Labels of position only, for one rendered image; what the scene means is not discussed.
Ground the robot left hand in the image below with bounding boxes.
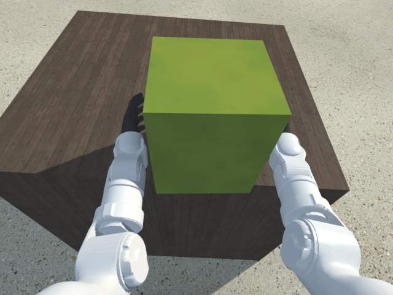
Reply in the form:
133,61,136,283
121,93,145,134

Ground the robot right upper arm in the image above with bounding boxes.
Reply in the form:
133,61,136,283
280,218,393,295

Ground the carton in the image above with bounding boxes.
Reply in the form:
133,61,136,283
142,36,292,194

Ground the left robot forearm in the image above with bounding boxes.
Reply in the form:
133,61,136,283
75,132,148,276

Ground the pedestal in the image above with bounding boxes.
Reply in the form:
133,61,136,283
0,10,350,261

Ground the robot right hand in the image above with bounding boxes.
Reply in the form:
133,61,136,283
283,121,291,133

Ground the robot left upper arm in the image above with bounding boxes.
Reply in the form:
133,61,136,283
36,232,149,295

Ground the right robot forearm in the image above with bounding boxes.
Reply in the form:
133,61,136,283
269,133,361,263

